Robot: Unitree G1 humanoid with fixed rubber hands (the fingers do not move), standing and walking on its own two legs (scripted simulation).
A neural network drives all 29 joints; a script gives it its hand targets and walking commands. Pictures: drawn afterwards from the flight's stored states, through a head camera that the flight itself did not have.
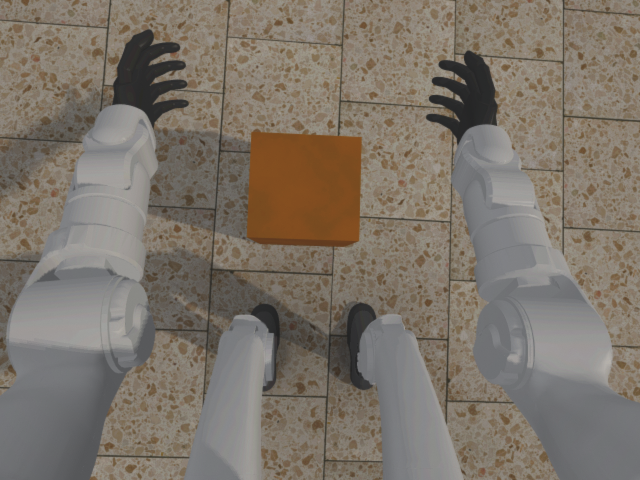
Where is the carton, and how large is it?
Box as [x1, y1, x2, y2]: [247, 132, 361, 246]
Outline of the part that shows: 251,132 247,237 259,243 344,246 357,241 359,228 361,137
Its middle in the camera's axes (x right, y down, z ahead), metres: -0.03 -0.09 +0.85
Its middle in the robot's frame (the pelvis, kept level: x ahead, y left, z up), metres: +0.49 +0.02 -0.51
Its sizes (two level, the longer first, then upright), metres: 0.210 0.200 0.250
